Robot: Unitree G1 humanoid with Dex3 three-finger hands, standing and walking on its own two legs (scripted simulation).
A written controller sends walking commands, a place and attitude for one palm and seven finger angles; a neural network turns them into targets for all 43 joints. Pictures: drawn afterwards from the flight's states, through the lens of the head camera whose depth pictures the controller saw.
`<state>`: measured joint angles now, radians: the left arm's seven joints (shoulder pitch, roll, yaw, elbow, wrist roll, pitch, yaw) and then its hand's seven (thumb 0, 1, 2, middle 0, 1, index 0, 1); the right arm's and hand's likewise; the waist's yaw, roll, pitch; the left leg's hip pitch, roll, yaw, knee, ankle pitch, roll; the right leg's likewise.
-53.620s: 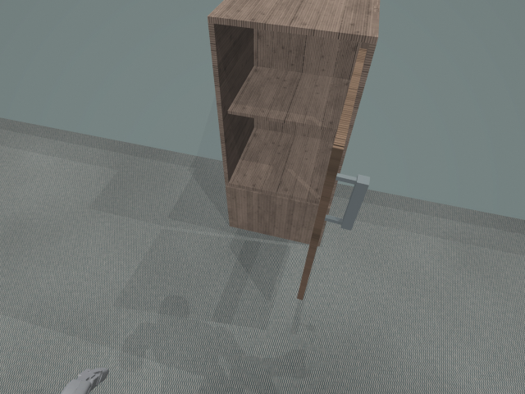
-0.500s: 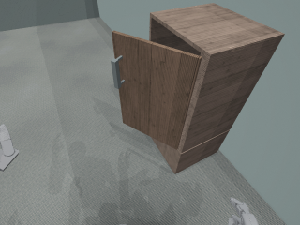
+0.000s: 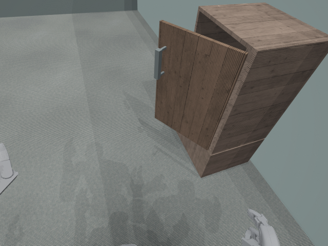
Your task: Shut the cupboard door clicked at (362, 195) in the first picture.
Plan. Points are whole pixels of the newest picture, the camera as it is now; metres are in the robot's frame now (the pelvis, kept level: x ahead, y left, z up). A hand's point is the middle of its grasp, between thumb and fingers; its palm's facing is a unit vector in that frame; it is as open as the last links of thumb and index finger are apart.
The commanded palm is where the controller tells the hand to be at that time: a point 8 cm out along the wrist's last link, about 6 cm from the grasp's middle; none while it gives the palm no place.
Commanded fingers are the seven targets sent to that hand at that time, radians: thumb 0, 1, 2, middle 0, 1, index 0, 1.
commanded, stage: stop stepping back and stand still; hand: left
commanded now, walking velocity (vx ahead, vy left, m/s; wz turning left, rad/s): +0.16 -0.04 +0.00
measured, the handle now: (160, 62) +0.87 +0.11 -0.02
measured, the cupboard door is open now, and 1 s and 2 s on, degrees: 32 32 32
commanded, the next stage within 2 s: let the arm hang, fingers relaxed in 0.66 s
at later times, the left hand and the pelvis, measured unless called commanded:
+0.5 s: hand out of the picture +0.10 +0.24 +0.20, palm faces +0.38 -0.81 -0.45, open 7.5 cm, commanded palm +0.05 +0.28 +0.19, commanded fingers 0.00 0.90 0.90 -0.20 -0.30 -0.20 -0.30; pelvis -0.12 -0.01 +0.01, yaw -6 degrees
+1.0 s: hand out of the picture +0.02 +0.16 -0.12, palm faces -0.12 -0.97 -0.22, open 7.4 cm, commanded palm none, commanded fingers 0.00 0.90 0.90 -0.20 -0.30 -0.20 -0.30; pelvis -0.12 +0.01 +0.00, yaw -5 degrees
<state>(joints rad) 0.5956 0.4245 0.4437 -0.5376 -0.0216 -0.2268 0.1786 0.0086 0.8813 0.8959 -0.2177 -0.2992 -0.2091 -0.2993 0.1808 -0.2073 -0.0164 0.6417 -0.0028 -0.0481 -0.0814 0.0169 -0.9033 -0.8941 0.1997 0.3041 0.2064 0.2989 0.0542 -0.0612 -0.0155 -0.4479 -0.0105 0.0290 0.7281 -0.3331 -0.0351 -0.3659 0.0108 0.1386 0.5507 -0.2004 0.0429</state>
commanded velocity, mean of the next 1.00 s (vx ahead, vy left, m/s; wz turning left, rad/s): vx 0.15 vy -0.02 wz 0.00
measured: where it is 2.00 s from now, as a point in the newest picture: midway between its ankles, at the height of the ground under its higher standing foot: outside the picture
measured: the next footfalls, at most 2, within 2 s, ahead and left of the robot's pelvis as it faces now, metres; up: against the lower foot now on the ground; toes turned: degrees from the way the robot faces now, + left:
left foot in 0.02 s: +0.08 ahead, +0.12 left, +0.00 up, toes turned +3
right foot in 0.36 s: -0.12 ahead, -0.07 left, +0.00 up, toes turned -9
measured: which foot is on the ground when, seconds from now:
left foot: up 0.00-0.00, down 0.02-0.34, up 0.36-0.64, down 0.66-1.00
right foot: down 0.00-0.02, up 0.04-0.34, down 0.36-1.00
